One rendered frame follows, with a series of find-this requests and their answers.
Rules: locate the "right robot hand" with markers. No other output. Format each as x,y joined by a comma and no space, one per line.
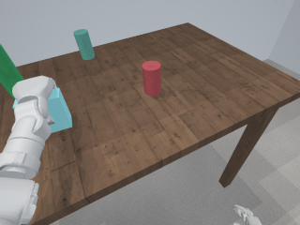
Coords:
246,215

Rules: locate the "table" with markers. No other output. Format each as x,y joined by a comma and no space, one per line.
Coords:
208,89

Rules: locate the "left robot hand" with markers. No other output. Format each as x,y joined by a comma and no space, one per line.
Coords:
40,85

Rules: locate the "left robot forearm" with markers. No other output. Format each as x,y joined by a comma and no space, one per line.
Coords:
20,158

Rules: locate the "sponge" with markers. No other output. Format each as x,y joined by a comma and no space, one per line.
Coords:
58,110

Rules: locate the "left robot upper arm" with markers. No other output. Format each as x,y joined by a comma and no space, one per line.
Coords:
18,200

